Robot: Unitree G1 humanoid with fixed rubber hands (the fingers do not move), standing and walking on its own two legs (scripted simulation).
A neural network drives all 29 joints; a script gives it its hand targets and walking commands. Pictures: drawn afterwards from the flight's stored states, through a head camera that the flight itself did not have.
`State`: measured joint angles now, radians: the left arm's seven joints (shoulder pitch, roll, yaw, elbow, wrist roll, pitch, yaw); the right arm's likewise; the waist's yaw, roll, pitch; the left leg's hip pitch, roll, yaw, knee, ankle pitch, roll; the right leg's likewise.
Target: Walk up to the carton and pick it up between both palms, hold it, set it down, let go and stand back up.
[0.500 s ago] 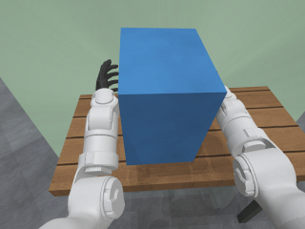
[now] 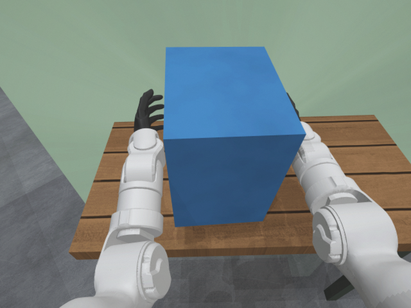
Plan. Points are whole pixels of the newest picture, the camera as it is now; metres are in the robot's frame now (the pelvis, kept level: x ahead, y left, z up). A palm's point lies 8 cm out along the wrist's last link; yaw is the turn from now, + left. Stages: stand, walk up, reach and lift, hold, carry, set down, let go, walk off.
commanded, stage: set down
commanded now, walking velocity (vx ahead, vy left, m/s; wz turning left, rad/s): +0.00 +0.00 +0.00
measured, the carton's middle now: (217, 140) +0.41 +0.03 +0.11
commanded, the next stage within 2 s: none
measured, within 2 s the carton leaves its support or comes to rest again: rests again in 1.20 s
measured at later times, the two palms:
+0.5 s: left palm (147, 140) +0.38 +0.17 +0.14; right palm (289, 132) +0.43 -0.11 +0.13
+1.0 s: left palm (150, 152) +0.37 +0.17 +0.11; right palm (287, 144) +0.42 -0.12 +0.10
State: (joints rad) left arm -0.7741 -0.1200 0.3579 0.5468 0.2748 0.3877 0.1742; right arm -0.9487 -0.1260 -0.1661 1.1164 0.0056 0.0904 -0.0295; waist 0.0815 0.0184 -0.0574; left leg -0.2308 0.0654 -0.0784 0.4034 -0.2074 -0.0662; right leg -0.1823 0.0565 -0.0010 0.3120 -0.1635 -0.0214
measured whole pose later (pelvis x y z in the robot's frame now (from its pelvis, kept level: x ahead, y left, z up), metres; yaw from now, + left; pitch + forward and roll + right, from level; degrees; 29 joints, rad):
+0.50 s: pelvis +0.00 +0.00 +0.00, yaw +0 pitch +2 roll -2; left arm -0.71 -0.14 0.36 0.55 0.27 0.32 0.18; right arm -0.90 -0.11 -0.19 1.12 -0.04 0.04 -0.02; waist 0.08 0.02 -0.07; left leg -0.23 0.07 -0.08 0.40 -0.21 -0.07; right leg -0.18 0.06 0.00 0.31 -0.16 -0.02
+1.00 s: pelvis +0.00 +0.00 +0.00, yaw +0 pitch +3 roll -2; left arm -0.65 -0.17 0.38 0.57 0.28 0.24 0.17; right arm -0.84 -0.09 -0.24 1.12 -0.11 -0.01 0.00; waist 0.08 0.02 -0.06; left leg -0.25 0.07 -0.08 0.40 -0.21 -0.07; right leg -0.20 0.06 0.00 0.31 -0.16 -0.02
